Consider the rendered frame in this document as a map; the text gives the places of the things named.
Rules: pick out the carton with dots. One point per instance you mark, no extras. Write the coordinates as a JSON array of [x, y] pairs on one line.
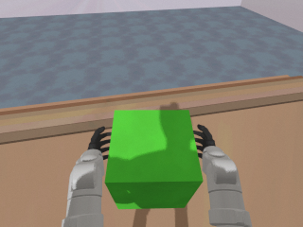
[[153, 161]]

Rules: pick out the right robot forearm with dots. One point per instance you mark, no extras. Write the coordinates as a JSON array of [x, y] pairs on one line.
[[224, 187]]

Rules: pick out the robot left hand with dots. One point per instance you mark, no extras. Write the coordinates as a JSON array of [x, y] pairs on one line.
[[96, 143]]

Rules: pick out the left robot forearm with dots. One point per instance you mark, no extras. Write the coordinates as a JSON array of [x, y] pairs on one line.
[[85, 191]]

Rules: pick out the robot right hand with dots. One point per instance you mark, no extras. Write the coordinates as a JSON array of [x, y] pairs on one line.
[[207, 140]]

